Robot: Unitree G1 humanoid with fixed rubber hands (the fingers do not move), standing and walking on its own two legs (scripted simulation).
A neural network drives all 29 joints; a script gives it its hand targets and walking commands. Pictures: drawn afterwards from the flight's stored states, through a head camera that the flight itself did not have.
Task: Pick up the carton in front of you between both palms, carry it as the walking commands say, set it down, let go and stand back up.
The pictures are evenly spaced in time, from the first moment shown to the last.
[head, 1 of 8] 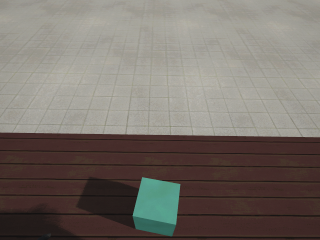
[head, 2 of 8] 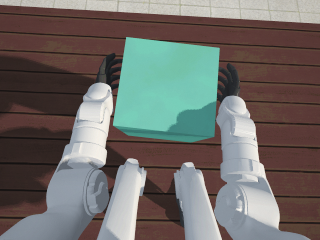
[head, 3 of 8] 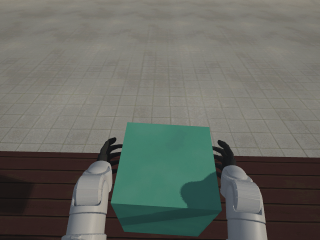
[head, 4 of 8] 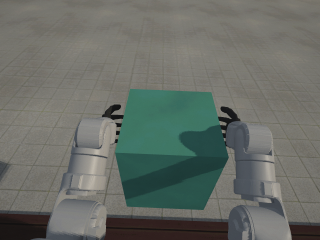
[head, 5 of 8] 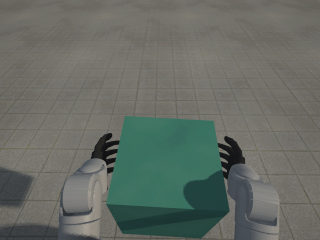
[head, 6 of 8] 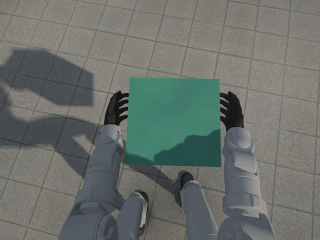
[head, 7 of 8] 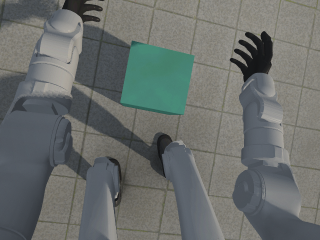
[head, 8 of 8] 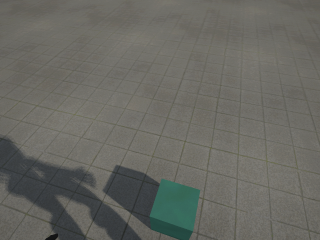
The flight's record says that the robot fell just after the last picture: no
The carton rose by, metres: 0.69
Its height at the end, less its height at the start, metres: -0.13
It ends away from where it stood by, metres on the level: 2.64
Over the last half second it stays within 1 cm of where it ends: yes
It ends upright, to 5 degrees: yes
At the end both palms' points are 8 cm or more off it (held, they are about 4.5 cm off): yes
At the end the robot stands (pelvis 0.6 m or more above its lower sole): yes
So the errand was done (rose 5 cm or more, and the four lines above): yes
